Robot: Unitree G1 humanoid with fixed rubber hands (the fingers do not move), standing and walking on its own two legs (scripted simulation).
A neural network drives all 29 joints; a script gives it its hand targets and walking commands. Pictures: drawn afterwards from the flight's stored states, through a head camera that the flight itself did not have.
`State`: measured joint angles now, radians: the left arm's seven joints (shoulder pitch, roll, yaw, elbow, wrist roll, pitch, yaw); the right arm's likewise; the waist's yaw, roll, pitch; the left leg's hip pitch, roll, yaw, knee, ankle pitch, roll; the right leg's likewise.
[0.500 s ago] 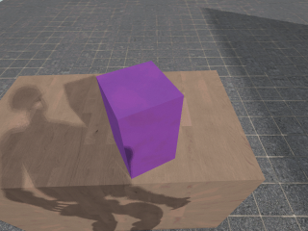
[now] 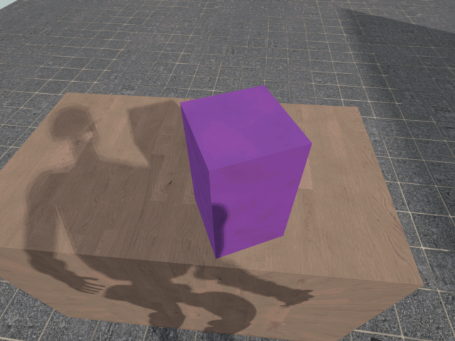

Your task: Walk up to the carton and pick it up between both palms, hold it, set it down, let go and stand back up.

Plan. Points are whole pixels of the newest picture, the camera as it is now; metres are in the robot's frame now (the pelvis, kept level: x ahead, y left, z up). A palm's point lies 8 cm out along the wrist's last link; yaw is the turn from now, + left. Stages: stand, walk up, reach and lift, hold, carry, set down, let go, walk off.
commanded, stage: walk up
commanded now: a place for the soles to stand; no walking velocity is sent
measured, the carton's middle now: (238, 177) +0.43 +0.00 +0.04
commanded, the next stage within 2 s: reach and lift in 1.62 s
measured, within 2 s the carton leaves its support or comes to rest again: neither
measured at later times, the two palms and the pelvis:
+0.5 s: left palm out of the picture +0.04 +0.27 -0.10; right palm out of the picture +0.09 -0.25 -0.10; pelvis +0.00 +0.00 +0.00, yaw +4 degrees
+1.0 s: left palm out of the picture +0.03 +0.29 -0.12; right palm out of the picture +0.10 -0.25 -0.10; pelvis -0.02 +0.01 -0.01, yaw +6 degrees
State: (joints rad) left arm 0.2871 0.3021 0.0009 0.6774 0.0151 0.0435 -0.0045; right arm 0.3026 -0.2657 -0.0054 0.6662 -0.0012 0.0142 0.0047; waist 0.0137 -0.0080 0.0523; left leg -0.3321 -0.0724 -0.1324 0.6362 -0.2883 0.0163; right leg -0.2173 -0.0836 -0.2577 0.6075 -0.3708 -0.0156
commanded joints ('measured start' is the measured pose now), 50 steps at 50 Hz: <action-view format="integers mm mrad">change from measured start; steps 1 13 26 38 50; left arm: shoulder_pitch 20 5 40 88 -26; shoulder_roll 136 141 168 151 157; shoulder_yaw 51 54 44 51 51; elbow -98 -91 -58 -47 -75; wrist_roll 2 1 2 -10 -13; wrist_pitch -33 -13 -39 -22 -3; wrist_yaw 9 7 18 18 11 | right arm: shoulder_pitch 15 54 45 -7 -12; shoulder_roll -156 -181 -115 -166 -187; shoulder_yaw -60 -83 -59 -66 -84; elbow -88 -94 -84 -83 -100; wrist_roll -1 -1 -11 -2 2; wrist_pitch -23 -27 -19 -9 -12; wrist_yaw -9 -5 -9 -24 -7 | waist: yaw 0 -21 -16 8 -18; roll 43 56 -56 76 61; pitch -80 -16 -17 -101 0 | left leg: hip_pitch -80 -92 -4 -62 -49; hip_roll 92 97 42 89 109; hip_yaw -180 -231 -86 -283 -261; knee -124 -153 -33 -157 -159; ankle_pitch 267 131 188 313 114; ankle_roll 75 83 11 78 65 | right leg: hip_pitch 126 35 26 151 -33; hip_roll -61 -61 -178 -24 -71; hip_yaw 175 122 224 205 152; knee -95 -29 -208 -63 -22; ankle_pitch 91 1 184 134 27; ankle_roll -46 -46 -105 -37 -62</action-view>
